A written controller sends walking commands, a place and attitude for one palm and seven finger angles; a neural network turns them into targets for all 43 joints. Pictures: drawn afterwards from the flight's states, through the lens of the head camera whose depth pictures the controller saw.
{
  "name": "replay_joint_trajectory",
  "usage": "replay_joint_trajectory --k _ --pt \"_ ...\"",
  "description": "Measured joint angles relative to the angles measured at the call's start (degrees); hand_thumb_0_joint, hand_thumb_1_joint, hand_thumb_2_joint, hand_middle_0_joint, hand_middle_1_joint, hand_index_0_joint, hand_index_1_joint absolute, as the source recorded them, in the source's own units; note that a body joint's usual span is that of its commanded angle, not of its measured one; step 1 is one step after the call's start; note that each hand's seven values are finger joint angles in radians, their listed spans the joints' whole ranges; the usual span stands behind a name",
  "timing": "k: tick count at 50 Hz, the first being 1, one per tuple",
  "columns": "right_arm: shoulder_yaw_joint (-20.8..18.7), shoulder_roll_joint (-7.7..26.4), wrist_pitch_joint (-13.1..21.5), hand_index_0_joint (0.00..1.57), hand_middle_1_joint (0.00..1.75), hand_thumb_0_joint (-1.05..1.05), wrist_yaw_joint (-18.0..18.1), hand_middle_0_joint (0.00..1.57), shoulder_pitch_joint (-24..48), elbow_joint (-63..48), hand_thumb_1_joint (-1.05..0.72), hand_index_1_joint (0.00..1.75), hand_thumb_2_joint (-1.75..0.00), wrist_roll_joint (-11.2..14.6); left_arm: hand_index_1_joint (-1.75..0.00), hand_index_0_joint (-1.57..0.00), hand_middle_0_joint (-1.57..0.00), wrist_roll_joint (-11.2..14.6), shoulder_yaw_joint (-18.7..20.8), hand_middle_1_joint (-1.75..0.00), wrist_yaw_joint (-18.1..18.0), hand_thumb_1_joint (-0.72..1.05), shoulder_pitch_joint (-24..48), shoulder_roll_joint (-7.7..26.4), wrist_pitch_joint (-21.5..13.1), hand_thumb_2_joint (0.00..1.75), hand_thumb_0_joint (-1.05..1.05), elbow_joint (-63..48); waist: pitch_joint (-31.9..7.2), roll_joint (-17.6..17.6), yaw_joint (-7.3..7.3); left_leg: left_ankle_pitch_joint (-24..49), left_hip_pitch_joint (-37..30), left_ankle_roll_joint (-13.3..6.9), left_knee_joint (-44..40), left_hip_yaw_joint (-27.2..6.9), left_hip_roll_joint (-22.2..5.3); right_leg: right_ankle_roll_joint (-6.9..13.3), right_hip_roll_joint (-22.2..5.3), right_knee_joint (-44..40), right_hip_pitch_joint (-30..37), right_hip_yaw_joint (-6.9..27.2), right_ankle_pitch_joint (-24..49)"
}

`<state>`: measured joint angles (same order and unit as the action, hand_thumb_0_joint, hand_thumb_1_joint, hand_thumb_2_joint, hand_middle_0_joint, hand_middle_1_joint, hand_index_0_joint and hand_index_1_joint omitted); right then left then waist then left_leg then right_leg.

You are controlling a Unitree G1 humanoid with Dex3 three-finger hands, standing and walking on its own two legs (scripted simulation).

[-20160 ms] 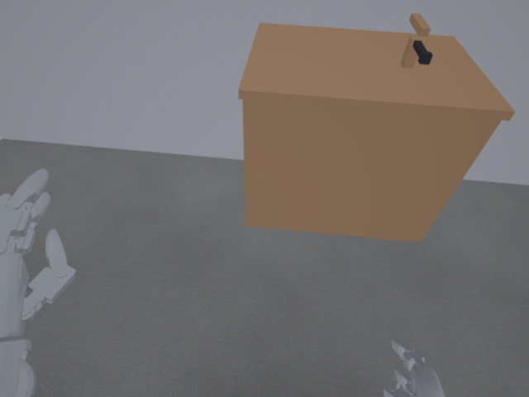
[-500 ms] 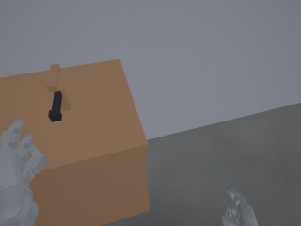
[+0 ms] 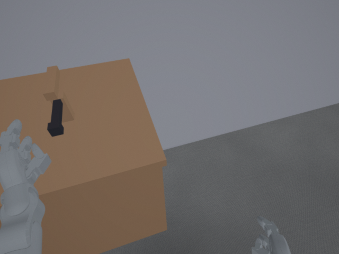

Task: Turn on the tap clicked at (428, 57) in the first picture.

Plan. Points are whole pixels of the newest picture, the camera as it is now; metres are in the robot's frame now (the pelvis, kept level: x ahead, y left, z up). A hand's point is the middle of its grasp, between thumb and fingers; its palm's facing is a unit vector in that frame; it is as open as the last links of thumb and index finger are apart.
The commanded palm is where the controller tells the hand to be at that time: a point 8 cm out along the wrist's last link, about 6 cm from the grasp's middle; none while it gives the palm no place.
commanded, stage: reach beside the lever's end, fingers flat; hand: left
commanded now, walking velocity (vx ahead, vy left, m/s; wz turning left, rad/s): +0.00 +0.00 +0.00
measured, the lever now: (55, 128) +0.38 +0.34 +0.09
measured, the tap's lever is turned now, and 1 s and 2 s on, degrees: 0 0 2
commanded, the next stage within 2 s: push the lever round in 1.14 s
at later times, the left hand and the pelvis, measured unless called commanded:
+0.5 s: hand (41, 148) +0.31 +0.34 +0.10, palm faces +0.62 -0.78 -0.09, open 7.8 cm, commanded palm +0.26 +0.37 +0.10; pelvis +0.00 +0.00 -0.01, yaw +0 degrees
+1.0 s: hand (42, 139) +0.34 +0.36 +0.08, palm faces +0.60 -0.79 -0.09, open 7.8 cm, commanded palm +0.29 +0.39 +0.09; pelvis +0.00 +0.01 -0.01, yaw -1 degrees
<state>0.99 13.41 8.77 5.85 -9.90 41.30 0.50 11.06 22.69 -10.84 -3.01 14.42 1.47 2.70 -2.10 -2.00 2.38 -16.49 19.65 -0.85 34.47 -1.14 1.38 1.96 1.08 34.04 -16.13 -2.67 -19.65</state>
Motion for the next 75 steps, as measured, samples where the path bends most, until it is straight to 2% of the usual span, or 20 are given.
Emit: replay_joint_trajectory --k 23,29,34,42,51,68,75 --pt "-1.03 0.82 -1.78 0.2 0.3 0.01 -0.3 0.2 -2.11 0.23 -0.91 0.3 -0.9 0.11 -0.18 -0.16 -0.16 -0.44 5.41 -0.18 3.82 0.9 7.95 4.18 -5.73 0.9 0.02 14.1 -0.93 0.22 -1.09 -1.65 4.28 -0.09 3.13 -0.23 -0.28 -0.06 0.31 2.08 -3.74 -0.25 -1.14" --pt "-0.84 0.86 -2.51 0.2 0.3 0.01 -0.19 0.2 -2.42 0.51 -0.91 0.3 -0.9 0.11 -0.17 -0.15 -0.16 -0.98 7.78 -0.17 4.94 0.9 12.19 6.53 -7.25 0.9 0.02 20.82 -0.9 0.37 -1.59 -1.82 6.16 0.03 4.36 -0.61 -0.54 0.11 0.59 2.88 -5.35 -0.65 -1.19" --pt "-0.8 1.35 -2.7 0.2 0.3 0.01 -0.14 0.2 -3.19 0.83 -0.91 0.3 -0.9 0.15 -0.16 -0.15 -0.15 -1.48 8.11 -0.16 6.2 0.9 16.34 8.29 -9.44 0.9 0.02 26.08 -0.86 0.24 -2.0 -1.94 8.0 0.05 5.47 -0.97 -0.58 0.15 0.65 3.68 -6.94 -1.04 -1.25" --pt "-1.12 1.85 -3.93 0.2 0.3 0.01 -0.97 0.2 -5.14 0.42 -0.91 0.3 -0.9 0.08 -0.15 -0.15 -0.15 -2.2 9.86 -0.15 7.46 0.9 20.28 10.87 -11.35 0.9 0.02 32.7 -1.48 0.42 -3.33 -2.13 10.26 -0.04 6.41 -0.62 -0.96 0.1 1.0 4.28 -9.21 -0.68 -1.08" --pt "-1.71 2.1 -5.16 0.2 0.3 0.01 -1.81 0.2 -7.27 -0.08 -0.91 0.3 -0.9 0.28 -0.15 -0.15 -0.15 -1.61 10.71 -0.15 7.39 0.9 16.72 9.94 -12.69 0.9 0.02 30.44 -1.9 0.33 -3.87 -2.62 10.01 -0.44 6.52 0.12 -1.12 -0.29 1.12 4.0 -9.02 0.09 -1.08" --pt "-0.8 0.94 -4.34 0.2 0.3 0.01 -1.42 0.2 -3.98 -1.04 -0.91 0.3 -0.9 0.4 -0.15 -0.15 -0.15 -1.24 8.11 -0.15 6.74 0.9 15.98 8.1 -11.36 0.9 0.02 26.81 -1.99 0.3 -2.56 -2.65 9.34 -0.93 6.62 -0.32 -0.41 -0.84 0.48 3.65 -7.87 -0.36 -1.14" --pt "-0.62 0.83 -4.13 0.2 0.3 0.01 -1.46 0.2 -2.96 -1.4 -0.91 0.3 -0.9 0.29 -0.15 -0.15 -0.15 -2.09 6.24 -0.15 4.98 0.9 16.76 6.42 -10.68 0.9 0.02 25.5 -1.72 0.33 -2.13 -2.61 9.25 -0.95 6.71 -0.55 -0.22 -0.9 0.3 3.7 -7.66 -0.61 -1.2"
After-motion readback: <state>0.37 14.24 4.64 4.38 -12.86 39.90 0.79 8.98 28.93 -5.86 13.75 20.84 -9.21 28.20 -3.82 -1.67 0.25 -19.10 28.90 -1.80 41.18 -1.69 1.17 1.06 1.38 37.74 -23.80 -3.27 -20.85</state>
